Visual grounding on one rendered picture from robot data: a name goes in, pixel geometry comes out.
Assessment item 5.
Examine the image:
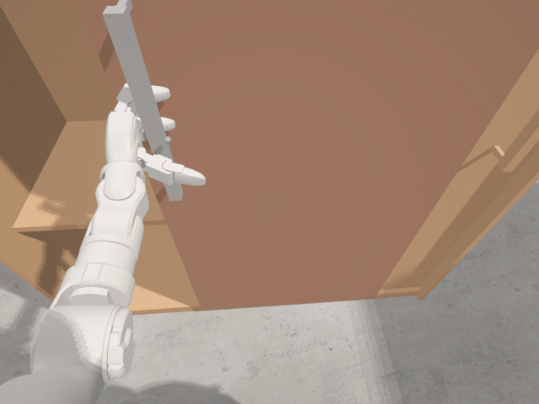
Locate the robot left hand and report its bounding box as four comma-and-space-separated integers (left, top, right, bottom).
105, 83, 205, 186

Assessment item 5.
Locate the left robot upper arm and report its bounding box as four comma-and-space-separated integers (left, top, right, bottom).
0, 305, 135, 404

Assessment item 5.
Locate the left robot forearm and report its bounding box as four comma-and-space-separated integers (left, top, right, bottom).
30, 161, 149, 374

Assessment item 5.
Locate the handle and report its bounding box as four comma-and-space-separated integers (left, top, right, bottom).
497, 110, 539, 172
102, 0, 183, 201

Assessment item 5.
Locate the wardrobe door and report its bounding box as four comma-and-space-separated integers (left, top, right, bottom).
76, 0, 539, 311
381, 49, 539, 290

